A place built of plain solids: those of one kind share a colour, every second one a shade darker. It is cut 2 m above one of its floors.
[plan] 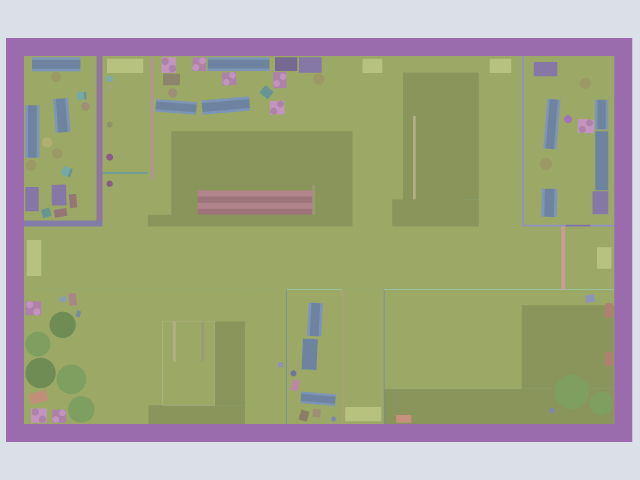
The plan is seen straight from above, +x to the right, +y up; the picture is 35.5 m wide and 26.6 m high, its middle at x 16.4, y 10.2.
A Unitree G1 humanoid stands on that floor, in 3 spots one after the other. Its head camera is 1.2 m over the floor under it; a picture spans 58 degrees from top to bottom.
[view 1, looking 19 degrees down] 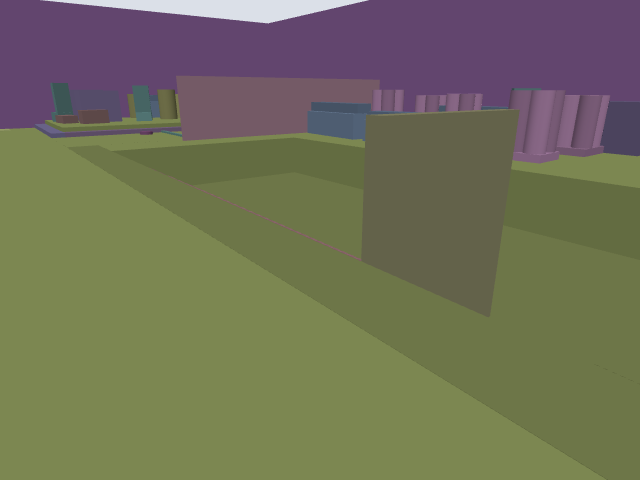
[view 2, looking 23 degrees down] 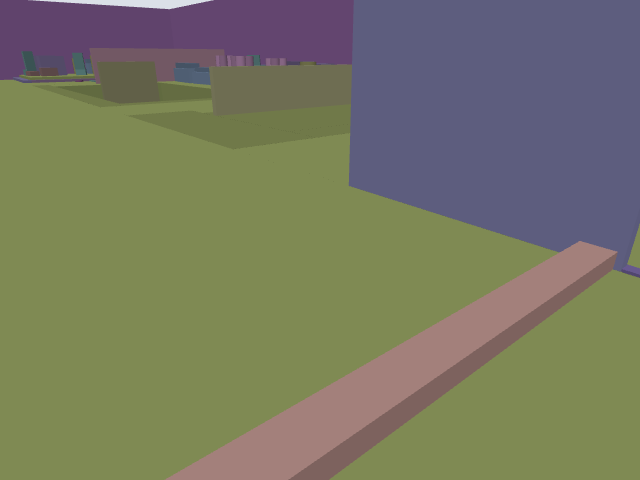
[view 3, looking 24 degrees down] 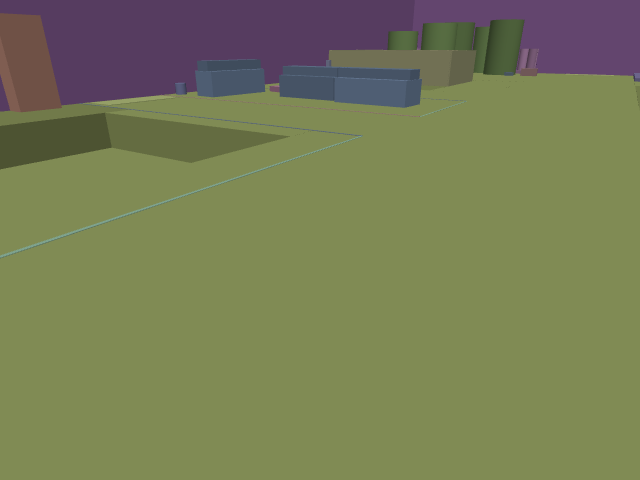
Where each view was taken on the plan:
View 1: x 18.19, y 9.55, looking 143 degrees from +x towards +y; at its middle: floor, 6.59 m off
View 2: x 30.70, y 8.07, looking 141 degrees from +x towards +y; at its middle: floor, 3.07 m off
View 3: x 25.72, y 10.45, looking -147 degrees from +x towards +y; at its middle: floor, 2.95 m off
